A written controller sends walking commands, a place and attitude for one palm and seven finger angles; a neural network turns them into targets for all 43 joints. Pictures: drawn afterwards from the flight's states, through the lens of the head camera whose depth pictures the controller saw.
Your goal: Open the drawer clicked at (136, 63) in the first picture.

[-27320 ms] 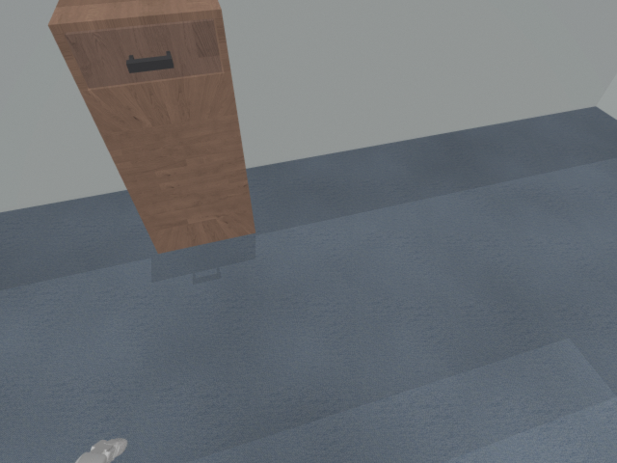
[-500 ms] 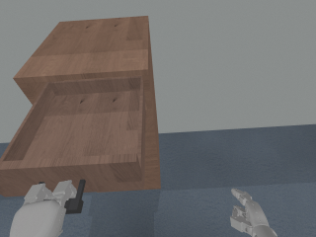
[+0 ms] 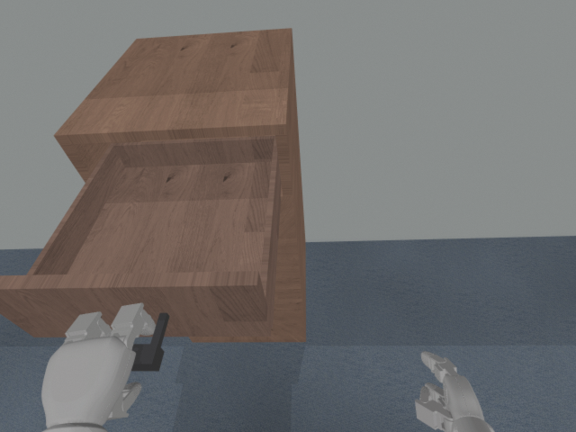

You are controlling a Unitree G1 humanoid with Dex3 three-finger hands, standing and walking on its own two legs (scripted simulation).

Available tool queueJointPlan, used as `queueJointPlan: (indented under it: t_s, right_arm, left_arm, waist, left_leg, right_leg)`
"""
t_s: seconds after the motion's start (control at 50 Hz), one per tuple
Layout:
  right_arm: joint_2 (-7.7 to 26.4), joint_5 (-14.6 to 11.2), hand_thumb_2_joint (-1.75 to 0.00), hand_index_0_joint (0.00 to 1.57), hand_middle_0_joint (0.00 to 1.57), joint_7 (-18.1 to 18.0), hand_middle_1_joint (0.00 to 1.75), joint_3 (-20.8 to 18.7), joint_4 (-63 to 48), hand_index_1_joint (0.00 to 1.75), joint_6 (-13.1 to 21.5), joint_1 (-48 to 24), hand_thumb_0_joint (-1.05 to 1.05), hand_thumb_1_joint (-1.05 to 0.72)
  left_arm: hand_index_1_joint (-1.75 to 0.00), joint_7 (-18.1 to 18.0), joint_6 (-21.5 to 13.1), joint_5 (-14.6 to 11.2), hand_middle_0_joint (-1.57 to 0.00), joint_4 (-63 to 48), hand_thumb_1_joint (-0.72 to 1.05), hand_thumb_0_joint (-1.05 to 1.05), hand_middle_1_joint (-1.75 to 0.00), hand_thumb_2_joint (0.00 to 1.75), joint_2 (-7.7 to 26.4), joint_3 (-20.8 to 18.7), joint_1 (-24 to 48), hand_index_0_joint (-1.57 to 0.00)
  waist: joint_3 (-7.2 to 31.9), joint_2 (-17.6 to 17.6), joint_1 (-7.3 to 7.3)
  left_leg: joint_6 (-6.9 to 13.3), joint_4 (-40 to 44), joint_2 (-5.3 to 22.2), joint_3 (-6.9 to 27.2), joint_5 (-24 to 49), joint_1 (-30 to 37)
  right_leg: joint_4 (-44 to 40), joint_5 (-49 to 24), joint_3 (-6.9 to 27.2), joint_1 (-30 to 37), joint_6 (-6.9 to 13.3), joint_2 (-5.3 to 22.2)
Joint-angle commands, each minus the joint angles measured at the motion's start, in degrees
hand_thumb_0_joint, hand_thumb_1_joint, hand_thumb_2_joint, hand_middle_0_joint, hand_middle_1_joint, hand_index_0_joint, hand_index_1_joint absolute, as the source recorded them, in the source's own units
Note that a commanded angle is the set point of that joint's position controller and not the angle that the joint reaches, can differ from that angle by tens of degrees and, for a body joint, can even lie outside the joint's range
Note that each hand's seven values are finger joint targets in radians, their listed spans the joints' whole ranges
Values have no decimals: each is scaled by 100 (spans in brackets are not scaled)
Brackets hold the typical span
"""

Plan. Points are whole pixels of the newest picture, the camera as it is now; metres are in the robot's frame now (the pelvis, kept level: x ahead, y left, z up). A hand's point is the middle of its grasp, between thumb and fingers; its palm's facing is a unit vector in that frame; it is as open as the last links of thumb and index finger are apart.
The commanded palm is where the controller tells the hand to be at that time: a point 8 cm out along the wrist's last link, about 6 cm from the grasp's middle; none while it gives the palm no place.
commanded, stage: open the thumb to release the handle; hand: left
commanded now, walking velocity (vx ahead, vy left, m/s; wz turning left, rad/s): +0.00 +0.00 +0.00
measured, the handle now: (121, 339) +0.21 +0.25 +0.06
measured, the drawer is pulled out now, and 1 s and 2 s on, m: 0.30 0.30 0.30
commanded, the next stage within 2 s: lift the hand off the handle in 0.14 s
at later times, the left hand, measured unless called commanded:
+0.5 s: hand (119, 377) +0.17 +0.24 +0.04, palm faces +0.05 -0.06 -1.00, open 13.6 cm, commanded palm +0.14 +0.25 +0.09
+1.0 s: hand (89, 352) +0.17 +0.25 +0.10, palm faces +0.13 -0.07 -0.99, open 13.2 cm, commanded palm +0.14 +0.25 +0.16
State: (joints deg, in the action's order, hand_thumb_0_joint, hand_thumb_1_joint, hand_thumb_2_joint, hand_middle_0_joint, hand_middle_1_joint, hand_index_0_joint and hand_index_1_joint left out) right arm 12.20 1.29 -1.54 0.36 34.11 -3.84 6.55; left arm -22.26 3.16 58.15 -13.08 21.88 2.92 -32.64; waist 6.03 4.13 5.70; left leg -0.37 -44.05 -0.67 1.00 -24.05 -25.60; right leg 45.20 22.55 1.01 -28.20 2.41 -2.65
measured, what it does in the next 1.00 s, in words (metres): stands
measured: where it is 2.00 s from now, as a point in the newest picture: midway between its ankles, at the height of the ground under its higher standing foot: outside the picture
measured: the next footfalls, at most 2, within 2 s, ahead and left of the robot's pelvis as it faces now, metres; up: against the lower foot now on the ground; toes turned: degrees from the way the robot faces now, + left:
none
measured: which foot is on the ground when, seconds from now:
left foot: down 0.00-1.00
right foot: down 0.00-1.00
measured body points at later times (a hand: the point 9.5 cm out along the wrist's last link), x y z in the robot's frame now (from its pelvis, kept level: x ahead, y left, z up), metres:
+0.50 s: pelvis -0.01 +0.00 +0.01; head +0.01 -0.04 +0.45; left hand +0.16 +0.24 +0.09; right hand +0.22 -0.21 -0.09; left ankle -0.02 +0.13 -0.71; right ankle +0.00 -0.09 -0.71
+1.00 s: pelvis -0.01 +0.01 +0.02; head -0.02 -0.03 +0.47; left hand +0.16 +0.25 +0.15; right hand +0.23 -0.19 -0.07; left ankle -0.02 +0.13 -0.71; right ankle +0.00 -0.09 -0.71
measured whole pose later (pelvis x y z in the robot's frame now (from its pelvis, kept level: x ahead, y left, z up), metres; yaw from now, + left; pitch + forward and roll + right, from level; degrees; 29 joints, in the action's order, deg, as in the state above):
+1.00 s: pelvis -0.01 +0.01 +0.02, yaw +1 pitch +0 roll +0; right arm 13.4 0.4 -2.5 0.4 35.5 -2.8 5.5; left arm -14.0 5.1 55.1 -17.9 24.7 2.6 -26.3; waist 3.4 5.8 7.0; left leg 0.4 -34.9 -1.3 1.8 -19.1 -16.2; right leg 34.9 17.5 0.6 -17.9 1.5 -1.8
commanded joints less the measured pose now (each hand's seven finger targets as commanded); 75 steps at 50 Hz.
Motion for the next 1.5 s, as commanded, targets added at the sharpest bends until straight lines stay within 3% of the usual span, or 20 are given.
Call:
queueJointPlan:
  t_s: [0.0, 0.2, 0.22, 0.28, 0.38, 0.46, 0.58, 0.66, 0.76, 0.82, 0.88, 0.96, 1.02, 1.1, 1.22, 1.26, 1.28, 1.38, 1.46, 1.48]
  right_arm:
    - [538, -3, -90, 20, 20, -152, 30, -158, -957, 30, 307, -1027, 0, -90]
    - [523, 37, -90, 20, 20, -200, 30, -206, -847, 30, 394, -995, 0, -90]
    - [515, 58, -90, 20, 20, -156, 30, -193, -864, 30, 411, -977, 0, -90]
    - [576, 52, -90, 20, 20, -159, 30, -246, -825, 30, 431, -974, 0, -90]
    - [546, 69, -90, 20, 20, -152, 30, -277, -806, 30, 443, -942, 0, -90]
    - [563, 46, -90, 20, 20, -170, 30, -280, -765, 30, 435, -967, 0, -90]
    - [533, 19, -90, 20, 20, -236, 30, -219, -812, 30, 436, -1035, 0, -90]
    - [512, -10, -90, 20, 20, -284, 30, -190, -780, 30, 431, -1105, 0, -90]
    - [493, -9, -90, 20, 20, -248, 30, -162, -824, 30, 496, -1102, 0, -90]
    - [494, -24, -90, 20, 20, -208, 30, -147, -846, 30, 511, -1098, 0, -90]
    - [509, -54, -90, 20, 20, -132, 30, -125, -893, 30, 462, -1136, 0, -90]
    - [563, -101, -90, 20, 20, -125, 30, -103, -877, 30, 358, -1257, 0, -90]
    - [591, -89, -90, 20, 20, -135, 30, -55, -909, 30, 304, -1204, 0, -90]
    - [615, -115, -90, 20, 20, -137, 30, -35, -937, 30, 264, -1246, 0, -90]
    - [625, -127, -90, 20, 20, -93, 30, -2, -951, 30, 264, -1235, 0, -90]
    - [650, -189, -90, 20, 20, -58, 30, 21, -1002, 30, 253, -1411, 0, -90]
    - [593, -172, -90, 20, 20, -18, 30, 57, -979, 30, 255, -1271, 0, -90]
    - [640, -259, -90, 20, 20, 64, 30, 100, -1017, 30, 133, -1424, 0, -90]
    - [728, -324, -90, 20, 20, 44, 30, 108, -1113, 30, 64, -1647, 0, -90]
    - [661, -288, -90, 20, 20, 66, 30, 160, -1128, 30, 73, -1528, 0, -90]
  left_arm:
    - [-121, -141, 149, -1, -30, -973, -43, 0, -121, 33, 1188, -1131, 457, -30]
    - [-120, -8, -266, -45, -30, -739, -50, 0, -120, 30, 1268, -1299, 545, -30]
    - [-120, 22, -266, -44, -30, -555, -50, 0, -120, 30, 715, -742, 492, -30]
    - [-120, -18, -356, 8, -30, -624, -50, 0, -120, 30, 1063, -999, 982, -30]
    - [-120, -155, -317, 160, -30, -584, -50, 0, -120, 30, 1082, -1042, 1005, -30]
    - [-120, -166, -204, 114, -30, -476, -50, 0, -120, 30, 950, -850, 1433, -30]
    - [-120, -161, -63, 89, -30, -846, -50, 0, -120, 30, 1189, -918, 1717, -30]
    - [-120, -61, -32, -26, -30, -1063, -50, 0, -120, 30, 1379, -1090, 1811, -30]
    - [-120, 63, -103, -143, -30, -1559, -50, 0, -120, 30, 1326, -1051, 1705, -30]
    - [-120, 144, -94, -199, -30, -1702, -50, 0, -120, 30, 1265, -1002, 1626, -30]
    - [-120, 337, 101, -240, -30, -1737, -50, 0, -120, 30, 1173, -939, 1301, -30]
    - [-120, 699, 365, -342, -30, -1805, -50, 0, -120, 30, 1170, -802, 1632, -30]
    - [-120, 967, 437, -358, -30, -1980, -50, 0, -120, 30, 1324, -815, 1722, -30]
    - [-120, 1151, 383, -435, -30, -2333, -50, 0, -120, 30, 1556, -1005, 1749, -30]
    - [-120, 1324, 306, -523, -30, -2558, -50, 0, -120, 30, 1556, -1057, 1768, -30]
    - [-120, 1410, 426, -575, -30, -2649, -50, 0, -120, 30, 1548, -1077, 1673, -30]
    - [-120, 1487, 470, -574, -30, -2589, -50, 0, -120, 30, 1407, -909, 1664, -30]
    - [-120, 1916, 880, -697, -30, -2485, -50, 0, -120, 30, 1485, -885, 1678, -30]
    - [-120, 2123, 997, -818, -30, -2719, -50, 0, -120, 30, 1947, -1325, 1905, -30]
    - [-120, 2184, 961, -771, -30, -2793, -50, 0, -120, 30, 1774, -1087, 2013, -30]
  waist:
    - [409, -452, 43]
    - [459, -322, 116]
    - [263, -459, 5]
    - [357, -480, -20]
    - [731, -355, 65]
    - [563, -453, -59]
    - [784, -286, 16]
    - [660, -250, 35]
    - [698, 25, 77]
    - [513, -113, 56]
    - [386, -198, 107]
    - [124, -195, 44]
    - [240, -370, 99]
    - [255, -42, 146]
    - [181, 20, 147]
    - [160, 288, 166]
    - [133, 40, 144]
    - [-10, -220, 149]
    - [73, -134, 192]
    - [171, -140, 180]
  left_leg:
    - [191, 618, -199, -114, 1100, 315]
    - [174, 691, -265, -144, 1178, 426]
    - [177, 661, -273, -133, 1141, 364]
    - [174, 661, -263, -141, 1054, 377]
    - [160, 640, -270, -134, 1205, 436]
    - [154, 675, -246, -96, 1125, 412]
    - [176, 770, -240, -109, 1071, 595]
    - [168, 901, -219, -70, 1199, 762]
    - [141, 1066, -186, -51, 1451, 1045]
    - [155, 1138, -180, -57, 1492, 1053]
    - [145, 1287, -139, -75, 1636, 1094]
    - [153, 1538, -86, -80, 1604, 1246]
    - [204, 1667, -89, -110, 1685, 1357]
    - [177, 1804, -33, -101, 1882, 1545]
    - [159, 1920, -22, -90, 2108, 1684]
    - [130, 1983, 18, -37, 2179, 1741]
    - [134, 2036, 4, -62, 2170, 1681]
    - [144, 2231, 23, -88, 2194, 1591]
    - [153, 2289, 80, -53, 2133, 1604]
    - [156, 2294, 38, -99, 2154, 1653]
  right_leg:
    - [-1156, -1143, 303, 600, -84, 140]
    - [-1347, -1282, 415, 805, -101, 195]
    - [-1333, -1266, 330, 602, -119, 184]
    - [-1389, -1017, 396, 547, -125, 179]
    - [-1230, -1186, 324, 632, -71, 163]
    - [-1236, -1109, 234, 503, -82, 135]
    - [-1285, -844, 184, 650, -95, 170]
    - [-1441, -867, 187, 790, -69, 138]
    - [-1514, -957, 80, 944, -40, 114]
    - [-1582, -1002, 36, 949, -74, 123]
    - [-1660, -1155, -16, 1128, -87, 140]
    - [-1891, -1074, -45, 1256, -100, 128]
    - [-1960, -1162, -117, 1509, -144, 160]
    - [-2104, -1305, -97, 1754, -113, 156]
    - [-2242, -1477, -171, 1887, -119, 151]
    - [-2283, -1534, -118, 1981, -84, 118]
    - [-2256, -1441, -247, 1983, -115, 165]
    - [-2290, -1591, -257, 2249, -153, 178]
    - [-2350, -1614, -144, 2425, -159, 128]
    - [-2327, -1510, -238, 2419, -174, 199]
